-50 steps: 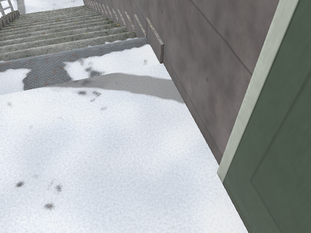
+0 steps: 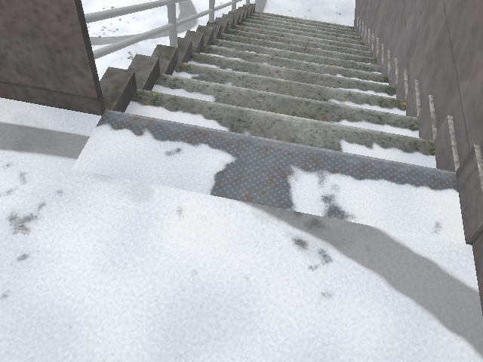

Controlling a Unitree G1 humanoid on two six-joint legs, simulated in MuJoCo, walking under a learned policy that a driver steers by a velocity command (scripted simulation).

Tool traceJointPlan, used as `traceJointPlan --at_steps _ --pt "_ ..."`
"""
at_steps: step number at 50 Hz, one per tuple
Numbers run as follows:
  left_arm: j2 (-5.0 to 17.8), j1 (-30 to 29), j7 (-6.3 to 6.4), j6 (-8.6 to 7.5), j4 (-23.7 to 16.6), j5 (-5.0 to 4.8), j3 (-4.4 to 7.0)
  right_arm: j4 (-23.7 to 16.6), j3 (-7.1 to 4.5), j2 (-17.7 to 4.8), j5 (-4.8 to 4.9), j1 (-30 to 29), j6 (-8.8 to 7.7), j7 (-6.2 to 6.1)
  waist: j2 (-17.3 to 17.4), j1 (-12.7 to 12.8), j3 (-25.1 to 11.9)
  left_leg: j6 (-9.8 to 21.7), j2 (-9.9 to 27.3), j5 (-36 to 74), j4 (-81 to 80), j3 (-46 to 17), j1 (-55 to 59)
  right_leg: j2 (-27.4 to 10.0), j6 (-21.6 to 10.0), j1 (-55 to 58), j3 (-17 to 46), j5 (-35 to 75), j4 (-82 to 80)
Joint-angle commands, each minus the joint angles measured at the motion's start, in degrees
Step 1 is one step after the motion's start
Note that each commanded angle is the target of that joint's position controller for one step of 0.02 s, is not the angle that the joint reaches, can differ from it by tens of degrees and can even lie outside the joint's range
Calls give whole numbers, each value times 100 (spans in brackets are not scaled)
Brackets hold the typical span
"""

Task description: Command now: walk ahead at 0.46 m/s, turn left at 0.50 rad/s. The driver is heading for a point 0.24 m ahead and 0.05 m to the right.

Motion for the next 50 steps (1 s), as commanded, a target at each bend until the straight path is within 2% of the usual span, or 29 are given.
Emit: traceJointPlan --at_steps 1,3,5,6,7,9,10,11,12,13,14,15,16,17,20,22,24,26,27,28,29,30,31,34,38,40,41,44,50 --pt "441 -534 -33 -105 -451 -30 81 -137 -141 -850 -30 411 -67 -60 583 -47 122 125 1466 2483 -210 -1088 443 228 -22 -429 -198 496 -545" --pt "325 -646 -88 -176 -449 -39 -1 -86 -79 -759 -80 451 -66 -105 621 -101 153 -64 1258 3935 156 -691 356 447 -128 47 -451 755 -1204" --pt "250 -787 -95 -244 -448 -95 -69 11 -24 -695 -124 638 -43 -150 731 -228 55 -267 1195 4684 390 -593 230 748 -293 783 -654 1024 -1658" --pt "298 -744 -81 -272 -416 -108 -76 44 -3 -702 -143 662 -35 -181 768 -218 31 -329 1217 4864 495 -654 251 850 -375 1070 -644 1008 -1841" --pt "416 -510 -56 -303 -330 -104 -57 51 5 -744 -164 588 -39 -222 803 -92 -3 -399 1263 5043 679 -757 312 917 -469 1386 -558 901 -2035" --pt "754 452 40 -392 15 -103 28 20 -12 -936 -180 257 -85 -300 892 372 -202 -530 1341 5648 1466 -939 585 946 -648 2097 -378 797 -2467" --pt "839 1216 93 -494 243 -98 53 -25 -2 -992 -124 -40 -112 -292 769 814 -434 -592 1240 5392 2263 -863 419 625 -760 2924 -141 1746 -3003" --pt "1241 1838 140 -555 363 -42 122 -204 79 -725 -54 102 -140 -260 -65 857 -1159 -686 899 3033 3671 -711 -542 -526 -1056 4512 789 4606 -2314" --pt "1306 1740 93 -409 325 -138 165 51 118 -290 187 1203 -45 -290 -1468 571 -2182 -989 -150 -2536 5667 -106 -1826 -2019 -2361 5876 2458 6741 -2046" --pt "773 1559 46 -320 237 -280 70 186 59 -882 -99 968 -8 -318 -348 474 -2241 -809 56 -2424 5834 -335 -1843 -1792 -2200 5180 2437 5830 -2405" --pt "505 1025 62 -316 193 -290 -17 190 53 -814 -167 494 7 -274 -132 380 -1448 -848 216 -2017 5705 -301 -1926 -1423 -2044 4383 1871 4890 -2724" --pt "261 665 79 -304 161 -264 -97 168 104 -676 -198 221 41 -227 77 297 -1001 -873 415 -1771 5374 -198 -1943 -1128 -1867 3775 1423 4117 -3029" --pt "174 557 120 -309 195 -263 -161 154 145 -539 -228 -46 118 -176 34 273 -693 -913 573 -1580 4968 -151 -1770 -897 -1724 3227 1070 3635 -3275" --pt "223 560 135 -303 288 -241 -176 209 188 -395 -264 20 210 -138 -151 195 -572 -965 559 -1405 4704 7 -1396 -687 -1613 2715 794 3375 -3428" --pt "405 577 93 -354 471 -175 -172 337 282 -163 -203 50 371 -143 -384 50 -646 -1020 575 -1368 3600 294 -863 -498 -1533 2248 465 2868 -3514" --pt "497 695 85 -329 561 -164 -153 377 328 -142 -212 -181 430 -171 -496 140 -648 -949 692 -1214 2864 456 -729 -452 -1440 2161 526 1618 -3600" --pt "567 726 76 -253 605 -190 -127 407 344 -193 -203 -402 460 -174 -554 194 -563 -854 730 -818 2351 590 -507 -398 -1306 1876 679 -162 -3773" --pt "511 647 72 -180 619 -233 -143 478 372 -179 -224 -516 429 -173 -412 128 -289 -736 791 -275 1657 592 -74 -285 -1028 1305 762 -1624 -3895" --pt "452 733 66 -164 665 -225 -158 460 387 -233 -253 -616 391 -182 -265 124 -126 -672 953 -96 1283 326 11 -246 -820 1101 816 -2041 -3944" --pt "418 760 65 -150 659 -198 -154 402 403 -345 -299 -680 361 -181 -125 136 -9 -603 1341 -158 739 -234 -24 -156 -597 1084 724 -2088 -3828" --pt "273 1065 51 -124 690 -256 -148 370 341 -683 -235 -940 318 -196 468 464 166 -446 1657 -614 460 -672 -685 250 -449 1411 345 -1557 -3646" --pt "123 1099 72 -68 815 -294 -182 492 341 -617 -99 -969 271 -183 754 500 181 -431 1641 -1182 169 -684 -1506 384 -380 2384 129 -832 -3319" --pt "74 1174 89 -44 891 -281 -192 533 374 -456 -73 -1027 227 -179 781 565 156 -512 1548 -1245 29 -621 -1746 344 -366 2858 145 -451 -3174" --pt "157 1308 120 -54 1089 -236 -169 647 382 -318 -63 -984 182 -211 631 566 88 -602 1370 -598 85 -373 -1393 210 -397 2955 229 -151 -3169" --pt "36 1282 164 -68 1260 -243 -202 791 371 -274 -72 -797 189 -231 371 483 59 -539 1356 -101 189 -297 -1026 184 -364 2830 210 -54 -3226" --pt "61 1245 190 -40 1329 -226 -206 836 382 -210 -30 -698 190 -247 349 425 71 -538 1332 89 232 -242 -936 154 -359 2817 217 0 -3213" --pt "118 1160 206 -28 1322 -225 -191 862 376 -281 -4 -784 182 -253 338 470 100 -475 1371 313 227 -288 -934 176 -341 2805 204 57 -3209" --pt "20 1238 237 -10 1451 -239 -222 922 381 -278 -19 -708 169 -266 273 466 -22 -445 1384 608 272 -250 -796 165 -322 2921 178 162 -3188" --pt "-6 1241 272 31 1629 -240 -240 1034 406 -216 -34 -591 180 -289 246 463 12 -438 1364 819 287 -202 -718 137 -309 2960 162 248 -3145"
